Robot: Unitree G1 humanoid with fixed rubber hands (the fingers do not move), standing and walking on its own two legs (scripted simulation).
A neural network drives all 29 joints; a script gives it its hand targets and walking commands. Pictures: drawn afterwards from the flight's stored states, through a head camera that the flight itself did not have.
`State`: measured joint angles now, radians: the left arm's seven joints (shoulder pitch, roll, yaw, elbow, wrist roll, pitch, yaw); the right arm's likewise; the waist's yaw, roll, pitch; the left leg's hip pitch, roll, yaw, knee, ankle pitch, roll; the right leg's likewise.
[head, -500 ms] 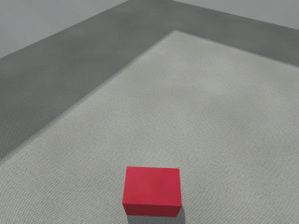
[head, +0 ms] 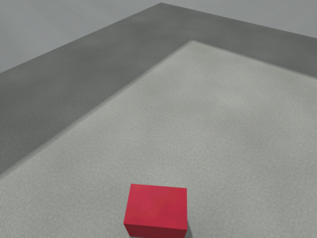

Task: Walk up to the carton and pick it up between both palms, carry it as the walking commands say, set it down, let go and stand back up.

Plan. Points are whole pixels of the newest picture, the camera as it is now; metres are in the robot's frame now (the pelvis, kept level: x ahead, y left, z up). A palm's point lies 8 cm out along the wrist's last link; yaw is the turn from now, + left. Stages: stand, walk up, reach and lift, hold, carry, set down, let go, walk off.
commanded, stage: stand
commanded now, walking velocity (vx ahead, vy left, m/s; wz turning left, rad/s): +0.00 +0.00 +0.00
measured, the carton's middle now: (157, 213) +0.40 +0.04 -0.65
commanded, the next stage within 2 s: reach and lift in 0.14 s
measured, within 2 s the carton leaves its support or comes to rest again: neither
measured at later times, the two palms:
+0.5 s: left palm out of the picture +0.15 +0.23 -0.14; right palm out of the picture +0.14 -0.22 -0.14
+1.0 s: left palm (85, 226) +0.21 +0.25 -0.17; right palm (240, 231) +0.21 -0.21 -0.18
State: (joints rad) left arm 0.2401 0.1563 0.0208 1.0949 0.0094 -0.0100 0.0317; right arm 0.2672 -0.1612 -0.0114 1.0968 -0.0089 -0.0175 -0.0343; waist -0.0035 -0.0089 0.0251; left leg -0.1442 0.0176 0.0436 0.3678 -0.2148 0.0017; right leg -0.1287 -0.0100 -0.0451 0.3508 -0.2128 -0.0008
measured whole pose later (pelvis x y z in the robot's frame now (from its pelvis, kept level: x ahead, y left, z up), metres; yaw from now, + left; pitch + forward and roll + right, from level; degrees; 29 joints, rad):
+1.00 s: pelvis -0.08 +0.00 -0.09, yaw -1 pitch +16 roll +0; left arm -0.37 0.30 0.14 0.60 -0.04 0.49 -0.11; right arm -0.32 -0.19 -0.11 0.53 0.02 0.51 -0.02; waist 0.01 0.00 0.06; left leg -0.95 0.01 -0.01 1.06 -0.39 0.00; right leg -0.94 0.01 0.01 1.05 -0.39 0.01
